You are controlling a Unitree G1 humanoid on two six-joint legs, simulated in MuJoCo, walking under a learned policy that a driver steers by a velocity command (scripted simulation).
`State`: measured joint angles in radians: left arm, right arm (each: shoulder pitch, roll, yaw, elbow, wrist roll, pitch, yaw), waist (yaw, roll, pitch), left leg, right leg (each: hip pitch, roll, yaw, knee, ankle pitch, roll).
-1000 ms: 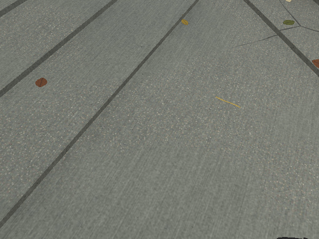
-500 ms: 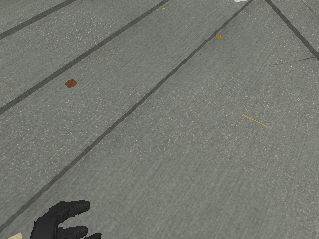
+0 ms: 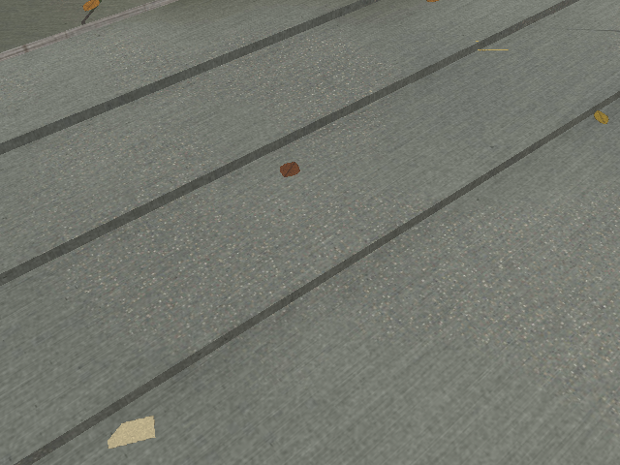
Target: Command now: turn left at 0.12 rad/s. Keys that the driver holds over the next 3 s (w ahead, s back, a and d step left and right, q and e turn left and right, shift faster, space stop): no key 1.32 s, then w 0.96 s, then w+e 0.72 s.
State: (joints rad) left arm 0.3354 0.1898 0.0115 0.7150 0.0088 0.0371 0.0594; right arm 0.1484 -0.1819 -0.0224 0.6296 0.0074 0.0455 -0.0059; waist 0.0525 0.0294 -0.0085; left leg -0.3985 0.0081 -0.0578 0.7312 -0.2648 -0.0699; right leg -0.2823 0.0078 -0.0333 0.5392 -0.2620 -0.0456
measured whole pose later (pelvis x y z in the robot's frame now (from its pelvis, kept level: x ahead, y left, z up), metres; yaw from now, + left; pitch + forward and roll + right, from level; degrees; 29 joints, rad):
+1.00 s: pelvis +0.05 +0.03 +0.00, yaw +0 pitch -2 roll +0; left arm 0.29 0.17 0.06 1.02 0.00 0.01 0.05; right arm 0.20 -0.16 -0.06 1.07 0.01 0.01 -0.03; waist 0.01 -0.01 0.04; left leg -0.16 -0.04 -0.03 0.52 -0.33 0.03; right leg -0.15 -0.04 -0.01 0.51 -0.33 0.04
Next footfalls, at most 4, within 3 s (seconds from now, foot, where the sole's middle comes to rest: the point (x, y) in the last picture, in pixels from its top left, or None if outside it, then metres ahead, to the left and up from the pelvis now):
0.02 left None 0.06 0.14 -0.77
2.08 left None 0.50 0.09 -0.77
2.60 right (424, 360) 0.79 -0.17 -0.77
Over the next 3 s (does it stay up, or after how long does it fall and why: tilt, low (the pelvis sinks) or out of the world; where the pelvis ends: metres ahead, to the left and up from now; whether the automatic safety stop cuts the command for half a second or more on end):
stays up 0.84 -0.11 0.01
